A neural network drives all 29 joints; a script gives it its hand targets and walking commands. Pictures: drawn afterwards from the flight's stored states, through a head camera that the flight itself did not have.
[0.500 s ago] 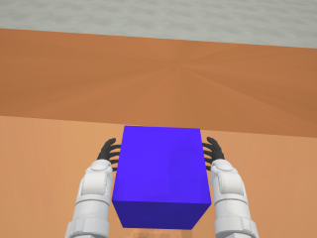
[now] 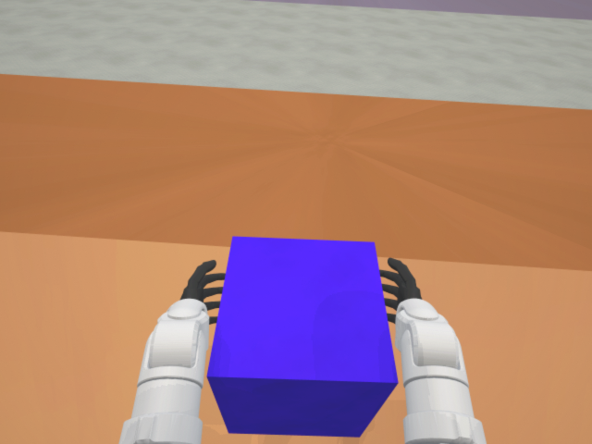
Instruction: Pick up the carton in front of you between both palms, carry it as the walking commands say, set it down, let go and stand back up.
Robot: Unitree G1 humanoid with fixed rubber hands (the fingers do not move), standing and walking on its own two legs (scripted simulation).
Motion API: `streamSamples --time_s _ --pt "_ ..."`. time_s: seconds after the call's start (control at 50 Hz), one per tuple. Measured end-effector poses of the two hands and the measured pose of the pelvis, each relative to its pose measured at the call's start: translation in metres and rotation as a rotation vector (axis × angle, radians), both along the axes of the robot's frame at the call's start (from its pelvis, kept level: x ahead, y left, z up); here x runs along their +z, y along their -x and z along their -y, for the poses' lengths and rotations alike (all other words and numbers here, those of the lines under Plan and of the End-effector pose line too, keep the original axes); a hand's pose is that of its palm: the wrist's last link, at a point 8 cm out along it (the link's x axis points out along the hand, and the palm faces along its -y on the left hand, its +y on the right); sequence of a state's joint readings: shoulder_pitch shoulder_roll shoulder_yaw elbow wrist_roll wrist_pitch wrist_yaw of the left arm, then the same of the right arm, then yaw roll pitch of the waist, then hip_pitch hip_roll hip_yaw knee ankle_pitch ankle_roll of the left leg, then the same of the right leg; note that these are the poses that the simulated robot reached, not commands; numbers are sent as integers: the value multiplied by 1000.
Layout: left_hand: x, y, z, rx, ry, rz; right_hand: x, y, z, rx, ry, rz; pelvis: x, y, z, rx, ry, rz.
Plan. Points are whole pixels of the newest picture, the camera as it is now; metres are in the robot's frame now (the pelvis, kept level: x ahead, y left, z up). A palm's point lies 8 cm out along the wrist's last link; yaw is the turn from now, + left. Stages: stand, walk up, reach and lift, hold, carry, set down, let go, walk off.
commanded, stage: hold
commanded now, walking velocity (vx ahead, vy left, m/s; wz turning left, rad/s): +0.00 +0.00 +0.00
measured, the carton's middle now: (298, 341) +0.29 +0.00 -0.03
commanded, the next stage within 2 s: carry in 0.10 s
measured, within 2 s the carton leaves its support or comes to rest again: neither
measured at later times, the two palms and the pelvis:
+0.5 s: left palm (216, 253) +0.35 +0.12 +0.09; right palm (420, 259) +0.35 -0.18 +0.09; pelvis +0.08 -0.01 +0.00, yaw -2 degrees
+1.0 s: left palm (262, 164) +0.63 +0.07 +0.07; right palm (405, 174) +0.62 -0.22 +0.06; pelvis +0.36 -0.05 -0.03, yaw -2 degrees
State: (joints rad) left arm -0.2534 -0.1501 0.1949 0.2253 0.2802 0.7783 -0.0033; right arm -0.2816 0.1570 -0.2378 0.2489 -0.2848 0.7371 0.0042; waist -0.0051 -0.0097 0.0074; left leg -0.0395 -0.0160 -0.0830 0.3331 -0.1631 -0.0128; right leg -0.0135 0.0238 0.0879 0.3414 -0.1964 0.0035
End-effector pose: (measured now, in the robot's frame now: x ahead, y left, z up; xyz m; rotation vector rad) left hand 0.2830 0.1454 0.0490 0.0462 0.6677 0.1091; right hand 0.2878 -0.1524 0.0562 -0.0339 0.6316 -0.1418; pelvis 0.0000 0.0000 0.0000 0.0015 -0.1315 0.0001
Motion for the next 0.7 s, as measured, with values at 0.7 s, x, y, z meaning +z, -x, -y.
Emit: streamSamples --time_s 0.7 --pt "27 -152 8 19 73 -73 21 -137 9 -90 -85 -68 -9 -171 -4 -77 -28 -220"
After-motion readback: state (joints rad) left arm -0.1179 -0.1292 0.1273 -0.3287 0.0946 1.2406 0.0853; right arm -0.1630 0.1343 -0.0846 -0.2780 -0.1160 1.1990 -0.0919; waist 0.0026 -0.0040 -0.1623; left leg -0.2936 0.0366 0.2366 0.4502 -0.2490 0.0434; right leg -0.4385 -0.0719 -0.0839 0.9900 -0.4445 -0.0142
